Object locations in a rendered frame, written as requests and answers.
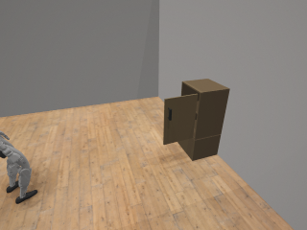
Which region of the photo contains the cupboard door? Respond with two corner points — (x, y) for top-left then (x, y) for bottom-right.
(163, 94), (199, 145)

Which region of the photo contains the robot thigh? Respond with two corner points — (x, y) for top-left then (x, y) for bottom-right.
(0, 145), (31, 175)
(1, 137), (14, 166)

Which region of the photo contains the robot left thigh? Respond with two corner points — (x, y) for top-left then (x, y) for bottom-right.
(1, 137), (14, 166)

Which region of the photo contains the left robot hand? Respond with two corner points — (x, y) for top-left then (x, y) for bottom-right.
(0, 130), (10, 140)

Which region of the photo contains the right robot forearm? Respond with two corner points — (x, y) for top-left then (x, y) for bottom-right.
(0, 139), (13, 156)

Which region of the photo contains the robot right thigh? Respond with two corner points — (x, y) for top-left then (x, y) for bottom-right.
(0, 145), (31, 175)

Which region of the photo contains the handle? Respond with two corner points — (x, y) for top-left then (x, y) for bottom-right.
(168, 107), (172, 121)

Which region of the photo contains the right robot hand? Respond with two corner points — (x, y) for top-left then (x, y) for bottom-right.
(8, 152), (26, 169)

